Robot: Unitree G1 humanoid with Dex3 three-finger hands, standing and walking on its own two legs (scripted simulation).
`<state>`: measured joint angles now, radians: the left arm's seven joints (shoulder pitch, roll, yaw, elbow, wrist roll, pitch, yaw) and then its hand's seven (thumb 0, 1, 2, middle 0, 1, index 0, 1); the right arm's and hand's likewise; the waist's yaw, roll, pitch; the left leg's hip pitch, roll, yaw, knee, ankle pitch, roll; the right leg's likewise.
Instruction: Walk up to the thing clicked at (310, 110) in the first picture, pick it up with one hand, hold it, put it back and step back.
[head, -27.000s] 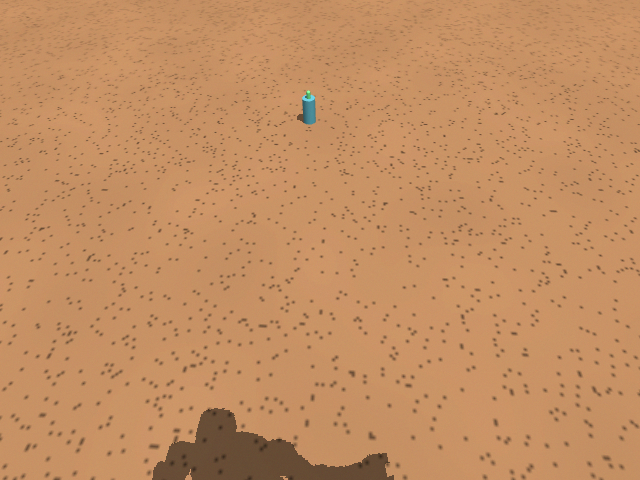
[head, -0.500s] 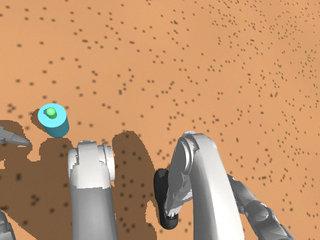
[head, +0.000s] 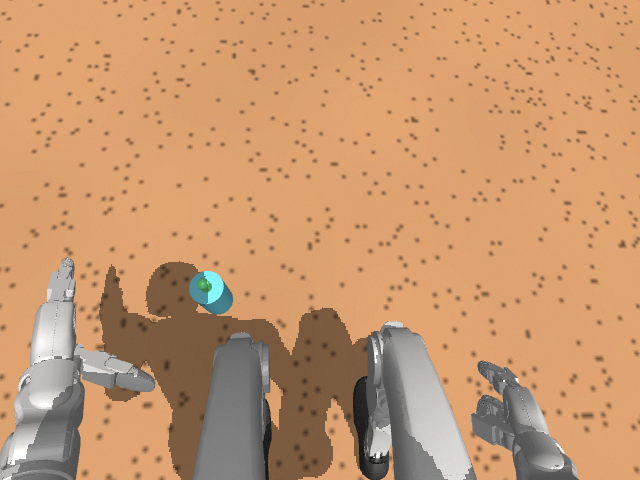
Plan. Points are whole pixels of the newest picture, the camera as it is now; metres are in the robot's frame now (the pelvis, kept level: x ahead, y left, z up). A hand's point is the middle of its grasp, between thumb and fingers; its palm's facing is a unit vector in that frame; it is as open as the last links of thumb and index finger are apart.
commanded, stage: home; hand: left
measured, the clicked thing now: (211, 292) +0.41 +0.21 -0.43
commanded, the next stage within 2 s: none
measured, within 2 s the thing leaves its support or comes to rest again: neither
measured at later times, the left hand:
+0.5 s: hand (77, 357) +0.26 +0.20 +0.11, palm faces +0.13 -0.93 -0.33, open 17.5 cm
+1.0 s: hand (62, 384) +0.24 +0.19 +0.14, palm faces +0.14 -0.94 -0.30, open 17.7 cm
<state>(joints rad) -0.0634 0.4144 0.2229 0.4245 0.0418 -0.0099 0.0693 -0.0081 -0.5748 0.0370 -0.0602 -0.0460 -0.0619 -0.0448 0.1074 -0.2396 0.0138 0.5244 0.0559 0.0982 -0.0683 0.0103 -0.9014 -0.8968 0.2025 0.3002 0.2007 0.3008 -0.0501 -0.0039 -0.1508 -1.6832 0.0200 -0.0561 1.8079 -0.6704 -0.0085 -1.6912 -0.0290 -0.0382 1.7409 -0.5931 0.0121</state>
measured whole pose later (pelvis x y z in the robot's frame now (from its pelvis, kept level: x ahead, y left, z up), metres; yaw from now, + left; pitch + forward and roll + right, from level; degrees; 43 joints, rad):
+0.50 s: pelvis +0.07 +0.00 +0.18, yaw +2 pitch +14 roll -2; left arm 0.37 0.24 0.01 0.08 -0.02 0.28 0.19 0.00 -0.56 0.04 -0.06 -0.05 -0.06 -0.04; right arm 0.28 -0.21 0.03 0.48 0.04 -0.04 -0.19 0.01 -0.90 -0.90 0.20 0.30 0.20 0.30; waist -0.05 0.03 -0.17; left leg -0.79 0.04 -0.04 1.10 -0.54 -0.01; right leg -0.79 -0.01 -0.05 1.04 -0.48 0.01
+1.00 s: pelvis +0.07 +0.00 +0.20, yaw +2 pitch +8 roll -2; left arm 0.45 0.22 -0.02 0.00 -0.01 0.29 0.15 -0.01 -0.59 0.02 -0.05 -0.04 -0.05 -0.04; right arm 0.27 -0.20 0.04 0.49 0.02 -0.11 -0.19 0.01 -0.90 -0.90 0.20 0.30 0.20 0.30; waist -0.03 0.03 -0.11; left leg -0.60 0.03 -0.04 0.96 -0.50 -0.02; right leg -0.60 -0.02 -0.06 0.91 -0.44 0.01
